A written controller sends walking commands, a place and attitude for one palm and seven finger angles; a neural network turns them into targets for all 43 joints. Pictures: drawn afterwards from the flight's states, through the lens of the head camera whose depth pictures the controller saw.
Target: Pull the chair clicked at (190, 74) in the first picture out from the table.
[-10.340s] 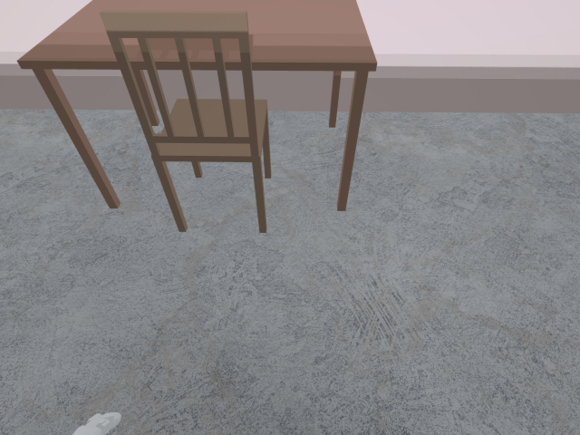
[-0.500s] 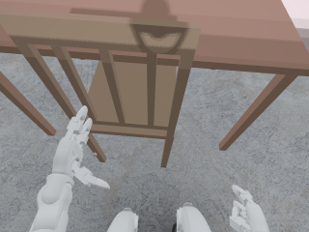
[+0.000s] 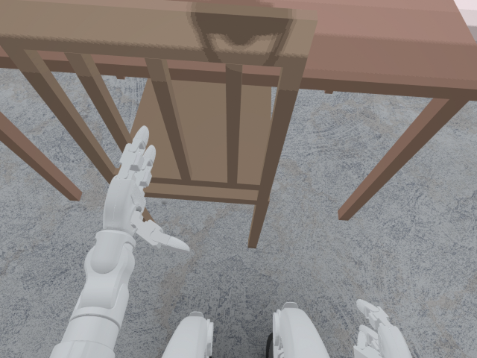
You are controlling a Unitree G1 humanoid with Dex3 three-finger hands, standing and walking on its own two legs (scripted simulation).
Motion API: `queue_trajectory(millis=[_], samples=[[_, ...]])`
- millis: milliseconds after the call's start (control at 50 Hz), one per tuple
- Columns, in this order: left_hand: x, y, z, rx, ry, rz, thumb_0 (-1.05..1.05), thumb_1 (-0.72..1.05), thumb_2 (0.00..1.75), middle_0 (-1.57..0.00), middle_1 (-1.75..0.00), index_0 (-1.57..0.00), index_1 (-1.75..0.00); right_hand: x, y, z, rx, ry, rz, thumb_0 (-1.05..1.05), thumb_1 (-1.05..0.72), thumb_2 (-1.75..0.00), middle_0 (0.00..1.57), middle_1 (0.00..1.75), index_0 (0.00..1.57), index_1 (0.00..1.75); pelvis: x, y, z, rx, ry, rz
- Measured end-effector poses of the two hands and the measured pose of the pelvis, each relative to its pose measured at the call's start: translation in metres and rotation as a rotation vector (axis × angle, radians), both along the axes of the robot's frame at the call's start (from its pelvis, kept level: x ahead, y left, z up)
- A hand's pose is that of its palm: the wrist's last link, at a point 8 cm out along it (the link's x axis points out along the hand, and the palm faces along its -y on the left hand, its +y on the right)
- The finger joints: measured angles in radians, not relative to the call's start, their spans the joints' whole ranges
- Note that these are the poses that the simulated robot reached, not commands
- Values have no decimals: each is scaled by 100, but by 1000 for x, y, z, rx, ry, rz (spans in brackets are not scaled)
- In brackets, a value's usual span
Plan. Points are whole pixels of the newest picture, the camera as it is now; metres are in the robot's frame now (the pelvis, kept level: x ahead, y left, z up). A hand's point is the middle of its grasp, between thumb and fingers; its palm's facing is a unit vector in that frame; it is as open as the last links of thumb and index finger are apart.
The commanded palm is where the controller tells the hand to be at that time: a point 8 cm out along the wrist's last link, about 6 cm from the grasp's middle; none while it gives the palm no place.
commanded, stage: aim the fingers beside a spindle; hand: left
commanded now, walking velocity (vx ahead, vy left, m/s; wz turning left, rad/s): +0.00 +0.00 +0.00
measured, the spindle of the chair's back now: (175, 131) +0.49 +0.13 +0.03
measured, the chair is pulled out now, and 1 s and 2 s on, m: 0.00 0.00 0.00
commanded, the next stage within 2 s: none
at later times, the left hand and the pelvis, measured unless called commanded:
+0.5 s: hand (178, 209) +0.36 +0.11 +0.00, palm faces -0.14 -0.99 +0.01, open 17.0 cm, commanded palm +0.35 +0.18 +0.02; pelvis +0.00 +0.00 +0.00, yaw +0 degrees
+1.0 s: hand (165, 197) +0.36 +0.12 +0.04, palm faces -0.06 -1.00 -0.06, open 17.0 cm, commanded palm +0.34 +0.18 +0.02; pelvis +0.00 +0.00 +0.00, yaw +0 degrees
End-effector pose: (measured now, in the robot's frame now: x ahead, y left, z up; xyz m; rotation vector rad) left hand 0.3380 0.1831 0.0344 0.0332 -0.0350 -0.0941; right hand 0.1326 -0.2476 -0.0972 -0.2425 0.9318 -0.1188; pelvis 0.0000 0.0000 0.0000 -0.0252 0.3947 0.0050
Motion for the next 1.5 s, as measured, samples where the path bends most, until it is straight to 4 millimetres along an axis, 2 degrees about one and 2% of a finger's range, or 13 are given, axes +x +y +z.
queue_trajectory(millis=[160, 340, 500, 640, 700, 840, 920, 1020, 1100, 1180, 1260, 1360, 1500], samples=[[4, -14, -28, -9, 111, -16, -1, -50, 30, -6, -8, -6, -8, -8, 1, -4, 11, 30, -32, 1, -91, -90, 20, 30, 21, 30, -1, 1, -3, 7, 12, -16], [1, 14, 1, 19, -4, 49, -1, -50, 30, -6, -8, -6, -8, -7, 2, -3, 14, 42, -11, 1, -91, -90, 20, 30, 21, 30, 1, 0, 0, 0, 2, -5], [5, -16, -35, -26, 137, -49, -1, -50, 30, -6, -8, -5, -8, 0, -2, -1, -16, 24, -16, 1, -91, -90, 20, 30, 21, 30, -1, 2, -3, -2, 16, -2], [16, 6, -2, 14, -29, 51, -1, -50, 30, -6, -8, -6, -8, -1, -1, -1, -5, 21, -24, 1, -91, -90, 20, 30, 21, 30, 1, 1, -2, 3, 10, -14], [16, 16, -1, 29, 4, 54, -1, -50, 30, -6, -8, -6, -8, -2, 2, -2, 18, 38, -18, 1, -91, -90, 20, 30, 21, 30, 2, 1, 0, 1, 10, -11], [-10, -11, -32, -30, 165, -47, -1, -50, 30, -5, -8, -5, -8, -2, 4, 1, 18, 40, -20, 1, -91, -90, 20, 30, 21, 30, 4, 3, 2, -2, 10, -6], [-11, -17, -16, -24, 53, -26, -1, -50, 30, -6, -8, -6, -8, 1, 3, 2, -3, 17, -17, 1, -91, -90, 20, 30, 21, 30, 2, 3, 1, 0, 3, -7], [7, 1, 6, 29, -60, 41, -1, -50, 30, -6, -8, -6, -8, 3, 3, -2, 10, 11, -1, 1, -91, -90, 20, 30, 21, 30, -1, 0, -3, 2, -1, -5], [9, 7, -13, 27, 65, 28, -1, -50, 30, -6, -8, -6, -8, 1, 3, -3, 30, 21, -2, 1, -91, -90, 20, 30, 21, 30, -2, -1, -2, 2, 2, -6], [-9, -5, -31, -13, 164, -20, -1, -50, 30, -5, -8, -5, -8, -1, 1, 0, 23, 18, -19, 1, -91, -90, 20, 30, 21, 30, -1, 0, 0, 3, 5, -10], [-20, -14, -13, -25, 63, -15, -1, -50, 30, -6, -8, -6, -8, -1, -1, 4, 3, 4, -21, 1, -91, -90, 20, 30, 21, 30, -1, 0, 2, 4, -5, -10], [-9, -4, 10, 19, -68, 32, -1, -50, 30, -6, -8, -6, -8, 0, -1, 2, 5, 5, 5, 1, -91, -90, 20, 30, 21, 30, -3, -2, 0, 3, -12, -2], [-4, -4, -31, 6, 137, -7, -1, -50, 30, -6, -8, -5, -8, -3, -3, -1, 14, 9, -11, 1, -91, -90, 20, 30, 21, 30, -6, -3, -4, 4, 1, -8]])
